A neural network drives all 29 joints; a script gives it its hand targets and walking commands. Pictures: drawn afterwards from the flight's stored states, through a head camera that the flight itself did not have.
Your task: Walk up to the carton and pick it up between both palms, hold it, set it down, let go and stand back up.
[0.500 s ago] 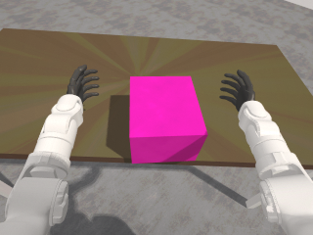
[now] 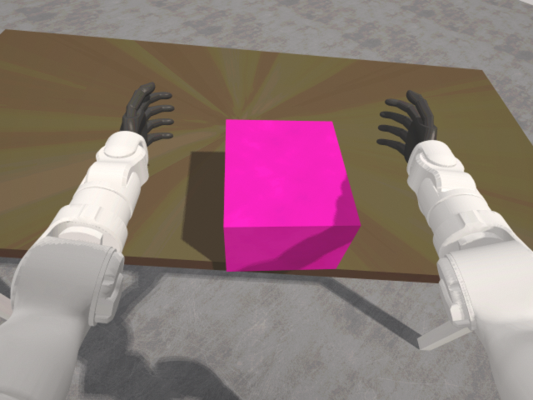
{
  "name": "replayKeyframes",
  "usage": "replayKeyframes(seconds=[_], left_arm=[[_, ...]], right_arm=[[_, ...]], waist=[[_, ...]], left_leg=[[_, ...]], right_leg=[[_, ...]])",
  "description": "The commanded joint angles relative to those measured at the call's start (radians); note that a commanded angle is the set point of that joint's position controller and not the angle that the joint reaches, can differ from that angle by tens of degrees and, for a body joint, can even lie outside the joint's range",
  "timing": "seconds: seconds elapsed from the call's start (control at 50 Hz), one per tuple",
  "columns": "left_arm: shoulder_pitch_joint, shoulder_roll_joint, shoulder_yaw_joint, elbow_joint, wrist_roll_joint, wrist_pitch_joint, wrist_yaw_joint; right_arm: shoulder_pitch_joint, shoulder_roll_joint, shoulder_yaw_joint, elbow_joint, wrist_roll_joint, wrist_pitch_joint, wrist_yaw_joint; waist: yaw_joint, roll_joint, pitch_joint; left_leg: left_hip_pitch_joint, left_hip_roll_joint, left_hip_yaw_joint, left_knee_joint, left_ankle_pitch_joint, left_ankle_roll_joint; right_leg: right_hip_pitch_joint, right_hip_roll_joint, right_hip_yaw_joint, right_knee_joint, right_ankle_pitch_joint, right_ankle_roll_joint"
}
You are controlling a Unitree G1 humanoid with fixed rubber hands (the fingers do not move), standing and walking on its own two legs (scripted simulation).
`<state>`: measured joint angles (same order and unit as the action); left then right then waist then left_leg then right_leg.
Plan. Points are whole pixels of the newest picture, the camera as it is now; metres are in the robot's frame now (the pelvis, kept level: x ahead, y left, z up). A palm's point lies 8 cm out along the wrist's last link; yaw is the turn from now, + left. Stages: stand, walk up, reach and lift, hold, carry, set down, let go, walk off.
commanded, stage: reach and lift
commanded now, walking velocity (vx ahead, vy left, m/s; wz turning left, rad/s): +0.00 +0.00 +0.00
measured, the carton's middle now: (280, 194) +0.46 +0.00 +0.00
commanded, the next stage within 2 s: none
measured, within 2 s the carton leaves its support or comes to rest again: neither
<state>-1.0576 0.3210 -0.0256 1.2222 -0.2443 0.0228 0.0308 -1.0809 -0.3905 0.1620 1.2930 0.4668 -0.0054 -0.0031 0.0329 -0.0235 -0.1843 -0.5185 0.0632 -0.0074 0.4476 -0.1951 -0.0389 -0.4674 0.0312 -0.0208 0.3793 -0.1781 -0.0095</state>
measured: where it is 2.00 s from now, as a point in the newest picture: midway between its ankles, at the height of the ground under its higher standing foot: outside the picture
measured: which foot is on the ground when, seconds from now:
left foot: down 0.00-1.00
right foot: down 0.00-1.00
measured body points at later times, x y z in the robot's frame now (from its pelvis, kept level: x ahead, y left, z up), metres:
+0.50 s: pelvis -0.02 +0.00 -0.02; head +0.07 +0.01 +0.41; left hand +0.45 +0.20 +0.05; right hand +0.46 -0.19 +0.06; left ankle +0.00 +0.14 -0.74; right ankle -0.01 -0.11 -0.74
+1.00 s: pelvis -0.01 +0.00 -0.01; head +0.08 +0.02 +0.43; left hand +0.46 +0.16 +0.05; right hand +0.47 -0.15 +0.07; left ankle +0.00 +0.14 -0.74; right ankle -0.01 -0.11 -0.74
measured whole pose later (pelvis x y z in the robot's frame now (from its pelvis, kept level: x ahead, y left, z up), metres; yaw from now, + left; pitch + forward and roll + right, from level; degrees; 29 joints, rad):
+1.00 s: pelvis -0.01 +0.00 -0.01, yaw -1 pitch +24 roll -1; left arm -1.05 0.13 0.12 1.41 -0.09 -0.31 0.10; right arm -1.05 -0.18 -0.05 1.36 0.20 -0.25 -0.07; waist 0.02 -0.02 -0.25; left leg -0.76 0.06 0.00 0.55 -0.20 -0.04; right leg -0.73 0.03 -0.02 0.50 -0.19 -0.01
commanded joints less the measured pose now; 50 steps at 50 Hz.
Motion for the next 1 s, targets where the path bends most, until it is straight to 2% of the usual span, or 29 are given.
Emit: replayKeyframes(seconds=[0.0,0.1,0.2,0.3,0.44,0.54,0.6,0.68,0.84,0.98], left_arm=[[-0.349,0.112,0.008,-0.025,0.011,-0.160,-0.011],[-0.407,0.101,-0.028,-0.015,-0.029,-0.287,0.001],[-0.465,0.096,-0.053,-0.008,-0.069,-0.357,0.022],[-0.469,0.086,-0.064,0.051,-0.095,-0.379,0.030],[-0.448,0.068,-0.045,0.142,-0.073,-0.369,0.027],[-0.460,0.049,-0.026,0.145,-0.054,-0.375,0.030],[-0.471,0.028,-0.012,0.142,-0.032,-0.383,0.032],[-0.484,-0.009,0.008,0.108,0.003,-0.393,0.040],[-0.444,-0.068,0.106,0.062,0.117,-0.383,0.060],[-0.403,-0.117,0.185,0.006,0.210,-0.370,0.083]], right_arm=[[-0.339,-0.139,-0.020,-0.062,-0.018,-0.122,0.007],[-0.342,-0.129,-0.049,-0.093,-0.037,-0.208,0.013],[-0.379,-0.140,-0.082,-0.117,-0.070,-0.257,0.011],[-0.409,-0.135,-0.076,-0.106,-0.072,-0.273,0.008],[-0.427,-0.103,-0.046,-0.054,-0.058,-0.275,0.006],[-0.433,-0.059,-0.037,-0.047,-0.059,-0.268,0.005],[-0.435,-0.027,-0.047,-0.033,-0.073,-0.263,0.002],[-0.425,0.005,-0.086,-0.027,-0.111,-0.267,-0.009],[-0.400,0.045,-0.198,-0.053,-0.240,-0.286,-0.060],[-0.356,0.113,-0.241,-0.081,-0.300,-0.280,-0.068]], waist=[[-0.003,0.023,-0.515],[-0.016,0.064,-0.615],[-0.027,0.080,-0.753],[-0.017,0.047,-0.817],[0.008,-0.018,-0.768],[0.017,-0.045,-0.724],[0.014,-0.036,-0.695],[0.005,0.004,-0.717],[-0.018,0.034,-0.741],[0.002,0.041,-0.703]], left_leg=[[0.271,-0.045,0.018,0.065,0.413,-0.020],[0.244,-0.040,0.022,0.098,0.389,-0.039],[0.224,-0.033,0.026,0.158,0.375,-0.055],[0.162,-0.033,0.037,0.195,0.346,-0.049],[0.060,-0.036,0.052,0.197,0.312,-0.027],[-0.005,-0.041,0.058,0.178,0.277,-0.010],[-0.022,-0.044,0.059,0.168,0.264,-0.009],[0.020,-0.042,0.058,0.168,0.292,-0.022],[0.107,-0.044,0.059,0.154,0.386,-0.046],[0.173,-0.038,0.058,0.119,0.436,-0.051]], right_leg=[[0.155,0.006,-0.020,0.051,0.454,0.056],[0.049,-0.001,-0.029,0.079,0.385,0.044],[-0.059,-0.001,-0.040,0.124,0.329,0.035],[-0.089,0.002,-0.044,0.169,0.300,0.037],[-0.028,0.002,-0.030,0.202,0.305,0.051],[0.013,-0.004,-0.013,0.204,0.303,0.057],[0.021,-0.011,-0.006,0.202,0.303,0.058],[0.007,-0.013,-0.007,0.189,0.323,0.048],[0.061,-0.009,-0.010,0.152,0.416,0.041],[0.098,-0.003,-0.009,0.110,0.431,0.028]])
